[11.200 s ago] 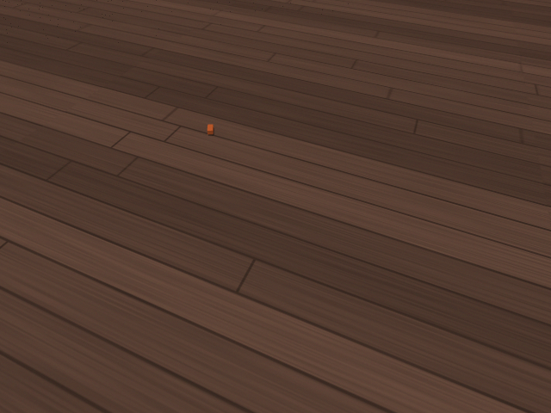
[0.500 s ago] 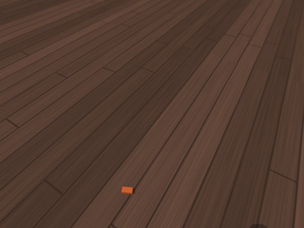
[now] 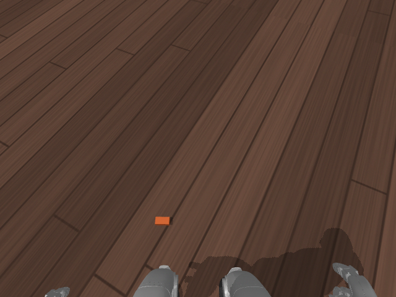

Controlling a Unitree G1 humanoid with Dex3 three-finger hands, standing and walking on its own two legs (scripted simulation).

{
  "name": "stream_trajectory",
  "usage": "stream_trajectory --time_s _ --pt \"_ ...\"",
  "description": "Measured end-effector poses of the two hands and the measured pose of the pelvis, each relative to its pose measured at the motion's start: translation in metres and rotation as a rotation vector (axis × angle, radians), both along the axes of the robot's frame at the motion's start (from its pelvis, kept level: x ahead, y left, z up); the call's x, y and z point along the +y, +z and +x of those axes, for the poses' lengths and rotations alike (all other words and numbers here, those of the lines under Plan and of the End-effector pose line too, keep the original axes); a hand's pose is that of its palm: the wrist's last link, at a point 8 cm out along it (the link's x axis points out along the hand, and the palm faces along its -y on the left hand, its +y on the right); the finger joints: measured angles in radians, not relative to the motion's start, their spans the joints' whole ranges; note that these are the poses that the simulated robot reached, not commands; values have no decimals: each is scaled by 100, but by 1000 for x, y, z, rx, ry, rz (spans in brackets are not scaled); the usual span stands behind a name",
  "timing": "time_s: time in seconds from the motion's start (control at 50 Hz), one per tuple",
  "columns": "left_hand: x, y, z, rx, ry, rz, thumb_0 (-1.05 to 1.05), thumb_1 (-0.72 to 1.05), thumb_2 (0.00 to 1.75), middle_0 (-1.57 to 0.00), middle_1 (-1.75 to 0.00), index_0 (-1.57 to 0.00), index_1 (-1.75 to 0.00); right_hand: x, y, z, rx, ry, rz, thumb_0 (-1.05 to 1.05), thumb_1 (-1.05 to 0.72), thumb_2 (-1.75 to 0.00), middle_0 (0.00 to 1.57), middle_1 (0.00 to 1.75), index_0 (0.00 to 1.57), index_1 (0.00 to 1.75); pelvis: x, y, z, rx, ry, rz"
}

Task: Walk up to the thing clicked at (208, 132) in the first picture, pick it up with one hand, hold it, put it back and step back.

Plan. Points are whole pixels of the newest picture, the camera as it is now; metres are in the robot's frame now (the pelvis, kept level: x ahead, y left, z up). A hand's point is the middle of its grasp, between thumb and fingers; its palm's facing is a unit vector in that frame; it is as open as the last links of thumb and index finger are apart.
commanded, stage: walk up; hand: left
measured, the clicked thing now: (162, 221) +0.44 +0.19 -0.73
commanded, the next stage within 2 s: none
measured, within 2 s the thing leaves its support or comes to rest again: neither
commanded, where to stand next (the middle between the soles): +0.06 +0.00 m, yaw -1 degrees
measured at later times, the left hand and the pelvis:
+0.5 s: hand out of the picture -0.01 +0.26 -0.13, palm faces +0.08 -0.92 -0.38, open 7.4 cm; pelvis -0.07 -0.02 +0.02, yaw +3 degrees
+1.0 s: hand out of the picture -0.05 +0.29 -0.13, palm faces +0.05 -0.92 -0.39, open 7.4 cm; pelvis -0.11 +0.01 +0.02, yaw +2 degrees
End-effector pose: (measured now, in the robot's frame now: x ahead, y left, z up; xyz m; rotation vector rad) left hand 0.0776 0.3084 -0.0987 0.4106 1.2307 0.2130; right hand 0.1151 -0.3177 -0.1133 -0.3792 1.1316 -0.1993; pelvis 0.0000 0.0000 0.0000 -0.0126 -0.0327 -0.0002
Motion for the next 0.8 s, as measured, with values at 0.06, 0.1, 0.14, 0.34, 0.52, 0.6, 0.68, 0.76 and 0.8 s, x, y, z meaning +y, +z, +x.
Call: stream_trajectory --time_s 0.06,0.1,0.14,0.34,0.52,0.6,0.68,0.76,0.8 --pt "-6 10 3 -42 -4 10 1 90 90 -20 -30 -20 -30 8 -5 -2 14 14 32 1 -91 -89 20 30 20 30 -6 5 -9 5 0 46" --pt "-9 16 5 -75 -5 17 1 90 90 -20 -30 -21 -30 12 -6 -8 22 26 50 1 -91 -89 20 30 20 30 -8 8 -16 16 5 56" --pt "-10 20 7 -112 -6 23 0 90 90 -20 -30 -21 -30 14 -6 -16 26 38 57 1 -91 -89 20 30 20 30 -9 8 -22 24 8 57" --pt "-3 11 -31 -215 80 -55 0 90 90 -20 -30 -20 -30 10 16 -77 56 64 -1 1 -91 -89 21 30 20 30 -4 8 -32 -27 56 55" --pt "-4 5 -102 -44 124 -27 1 90 90 -20 -30 -20 -30 -16 31 -83 41 70 -42 1 -90 -89 21 30 20 30 -20 15 -72 -6 51 8" --pt "-15 1 -130 3 107 9 1 90 90 -20 -30 -20 -30 -25 13 -79 11 57 -17 1 -91 -89 20 30 20 30 -27 5 -86 -22 32 -27" --pt "-22 10 -148 5 96 12 1 90 90 -20 -30 -20 -30 -13 7 -89 24 57 32 1 -91 -89 20 30 20 30 -27 10 -92 -19 34 0" --pt "-17 19 -153 -37 95 20 1 90 90 -20 -30 -21 -30 -1 3 -103 45 61 68 1 -91 -89 20 30 20 30 -21 13 -100 -12 51 14" --pt "-10 20 -153 -58 92 21 1 90 90 -20 -30 -21 -30 6 2 -111 55 64 75 1 -91 -89 20 30 20 30 -15 13 -103 -7 59 16"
